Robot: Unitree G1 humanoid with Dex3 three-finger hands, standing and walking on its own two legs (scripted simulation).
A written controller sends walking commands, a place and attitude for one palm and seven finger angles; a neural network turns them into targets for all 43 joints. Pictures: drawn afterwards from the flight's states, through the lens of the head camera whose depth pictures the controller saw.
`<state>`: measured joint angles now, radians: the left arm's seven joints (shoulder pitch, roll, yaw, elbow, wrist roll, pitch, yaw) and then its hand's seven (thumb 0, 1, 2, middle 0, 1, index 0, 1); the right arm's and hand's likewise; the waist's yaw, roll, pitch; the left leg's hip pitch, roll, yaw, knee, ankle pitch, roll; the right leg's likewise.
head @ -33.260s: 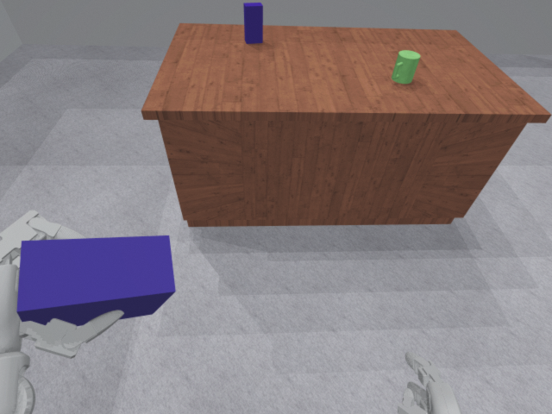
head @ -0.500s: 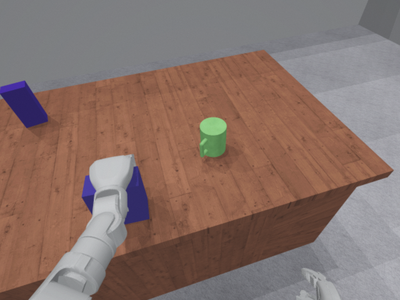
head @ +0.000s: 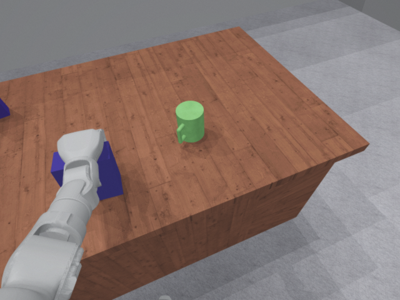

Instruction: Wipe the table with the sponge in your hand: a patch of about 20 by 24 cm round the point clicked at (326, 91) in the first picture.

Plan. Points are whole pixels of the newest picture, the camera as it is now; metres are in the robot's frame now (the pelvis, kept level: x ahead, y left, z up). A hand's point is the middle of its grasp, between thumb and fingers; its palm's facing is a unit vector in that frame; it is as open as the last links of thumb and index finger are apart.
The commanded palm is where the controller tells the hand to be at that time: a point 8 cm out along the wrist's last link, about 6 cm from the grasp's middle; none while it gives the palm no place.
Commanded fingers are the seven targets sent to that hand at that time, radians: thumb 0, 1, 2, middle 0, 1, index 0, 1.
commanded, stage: wipe forward along the middle lane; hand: left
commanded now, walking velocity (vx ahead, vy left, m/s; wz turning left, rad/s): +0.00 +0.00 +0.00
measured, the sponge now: (93, 180) +0.39 +0.28 -0.03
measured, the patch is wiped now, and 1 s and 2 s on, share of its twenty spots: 1.00 1.00 1.00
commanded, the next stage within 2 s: slide back across to the first lane in 0.64 s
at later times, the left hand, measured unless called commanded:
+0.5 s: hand (85, 146) +0.45 +0.29 +0.03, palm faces -0.09 +0.01 -1.00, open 10.2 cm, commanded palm +0.44 +0.29 +0.05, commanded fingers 0.00 0.10 1.30 -1.20 -1.60 -1.20 -1.60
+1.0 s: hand (75, 135) +0.49 +0.33 +0.03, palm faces -0.07 -0.02 -1.00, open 10.2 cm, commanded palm +0.46 +0.33 +0.07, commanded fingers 0.00 0.10 1.30 -1.20 -1.60 -1.20 -1.60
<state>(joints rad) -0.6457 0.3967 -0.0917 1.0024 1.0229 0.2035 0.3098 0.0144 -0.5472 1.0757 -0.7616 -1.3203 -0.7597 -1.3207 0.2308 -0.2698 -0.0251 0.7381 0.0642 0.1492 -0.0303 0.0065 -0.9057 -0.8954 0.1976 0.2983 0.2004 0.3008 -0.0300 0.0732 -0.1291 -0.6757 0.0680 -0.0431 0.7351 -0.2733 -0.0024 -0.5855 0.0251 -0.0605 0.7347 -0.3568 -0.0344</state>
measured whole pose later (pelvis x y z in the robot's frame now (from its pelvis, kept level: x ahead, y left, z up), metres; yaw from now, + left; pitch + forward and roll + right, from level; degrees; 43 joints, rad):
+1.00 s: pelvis +0.02 +0.06 -0.01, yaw -3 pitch +17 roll -4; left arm -0.84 0.51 0.01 1.14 1.07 0.20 0.29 0.01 -0.54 1.08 -0.74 -1.35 -0.74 -1.35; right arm 0.31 -0.24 -0.01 0.73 0.04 0.16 0.01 0.00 -0.90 -0.90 0.20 0.30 0.20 0.30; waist -0.10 0.05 -0.15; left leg -0.80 0.06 0.00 0.81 -0.32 0.03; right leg -0.67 0.01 -0.01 0.71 -0.34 0.03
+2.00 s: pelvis +0.05 +0.04 +0.01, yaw +0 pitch +13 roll -3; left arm -0.45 0.50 -0.01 0.76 1.02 0.19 0.24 0.00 -0.49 1.07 -0.68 -1.41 -0.67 -1.41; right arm 0.20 -0.28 -0.03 0.66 0.06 0.20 0.01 0.00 -0.91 -0.90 0.20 0.30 0.20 0.30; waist -0.01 0.06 -0.14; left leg -0.63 0.04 -0.03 0.74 -0.35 0.01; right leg -0.49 0.00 -0.04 0.63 -0.38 0.02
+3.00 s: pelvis +0.05 +0.03 +0.01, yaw +1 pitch +7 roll -2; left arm 0.00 0.38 -0.10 0.27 1.00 0.32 0.27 0.01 -0.48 1.07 -0.66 -1.41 -0.66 -1.42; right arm 0.11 -0.26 0.00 0.61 0.07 0.15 0.00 0.01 -0.90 -0.90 0.20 0.30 0.20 0.30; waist 0.06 0.07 -0.12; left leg -0.46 0.03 -0.03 0.68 -0.34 0.00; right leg -0.34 -0.02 -0.05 0.61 -0.39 0.01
